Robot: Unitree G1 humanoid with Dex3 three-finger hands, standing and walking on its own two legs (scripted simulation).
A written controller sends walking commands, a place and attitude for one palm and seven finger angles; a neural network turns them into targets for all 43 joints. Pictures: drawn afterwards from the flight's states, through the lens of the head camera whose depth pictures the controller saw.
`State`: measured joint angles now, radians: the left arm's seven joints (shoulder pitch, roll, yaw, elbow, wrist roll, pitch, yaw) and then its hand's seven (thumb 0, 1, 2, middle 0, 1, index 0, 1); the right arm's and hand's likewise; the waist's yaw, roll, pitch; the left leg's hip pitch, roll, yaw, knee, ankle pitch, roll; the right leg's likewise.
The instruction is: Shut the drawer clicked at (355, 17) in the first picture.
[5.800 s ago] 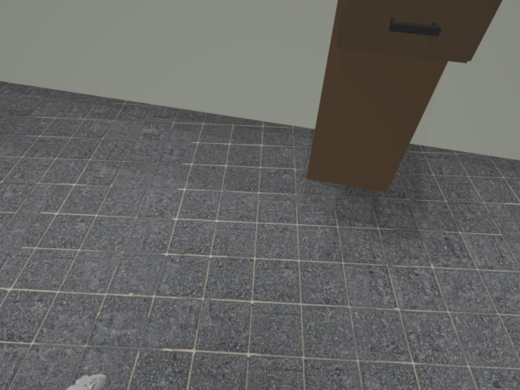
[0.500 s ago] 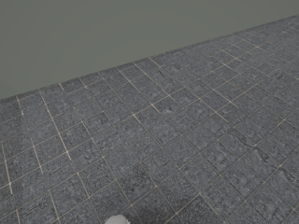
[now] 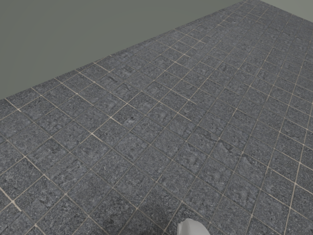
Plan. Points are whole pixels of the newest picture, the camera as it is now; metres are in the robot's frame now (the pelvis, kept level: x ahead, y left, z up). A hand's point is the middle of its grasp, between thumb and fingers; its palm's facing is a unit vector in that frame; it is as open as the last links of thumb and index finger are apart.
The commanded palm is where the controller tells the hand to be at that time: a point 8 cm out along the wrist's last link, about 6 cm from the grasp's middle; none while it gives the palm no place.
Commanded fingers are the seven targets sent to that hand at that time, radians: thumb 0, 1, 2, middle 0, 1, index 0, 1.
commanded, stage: walk to a spot facing it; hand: left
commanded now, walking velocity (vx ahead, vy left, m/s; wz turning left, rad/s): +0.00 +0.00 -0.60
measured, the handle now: out of the picture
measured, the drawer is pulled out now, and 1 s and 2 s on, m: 0.25 0.25 0.25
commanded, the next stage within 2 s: turn to face it in 0.16 s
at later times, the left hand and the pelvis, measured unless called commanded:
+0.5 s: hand (120, 196) +0.24 +0.12 -0.16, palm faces -0.19 -0.96 -0.22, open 7.4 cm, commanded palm none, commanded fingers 0.00 0.90 0.90 -0.20 -0.30 -0.20 -0.30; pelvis +0.10 -0.03 -0.01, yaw -9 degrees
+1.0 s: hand (84, 219) +0.17 +0.21 -0.17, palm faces +0.14 -0.95 -0.27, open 7.4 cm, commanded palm none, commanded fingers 0.00 0.90 0.90 -0.20 -0.30 -0.20 -0.30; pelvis +0.11 -0.02 +0.00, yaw +6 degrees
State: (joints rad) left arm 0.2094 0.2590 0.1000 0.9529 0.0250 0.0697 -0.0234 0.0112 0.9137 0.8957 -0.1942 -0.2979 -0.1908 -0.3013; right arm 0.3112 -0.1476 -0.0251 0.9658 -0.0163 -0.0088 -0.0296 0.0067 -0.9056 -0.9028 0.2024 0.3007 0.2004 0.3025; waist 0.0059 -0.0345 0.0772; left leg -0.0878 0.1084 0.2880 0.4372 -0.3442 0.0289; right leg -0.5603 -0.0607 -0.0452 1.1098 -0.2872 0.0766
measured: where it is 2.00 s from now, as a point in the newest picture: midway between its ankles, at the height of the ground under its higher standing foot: outside the picture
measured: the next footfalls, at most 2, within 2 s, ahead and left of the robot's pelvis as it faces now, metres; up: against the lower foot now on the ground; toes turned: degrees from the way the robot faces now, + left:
right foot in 0.20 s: +0.11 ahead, -0.13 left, +0.00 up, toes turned -15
left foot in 0.62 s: +0.19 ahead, +0.08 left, +0.00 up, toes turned +3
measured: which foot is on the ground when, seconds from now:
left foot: down 0.00-0.20, up 0.22-0.60, down 0.62-1.00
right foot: up 0.00-0.18, down 0.20-0.64, up 0.66-1.00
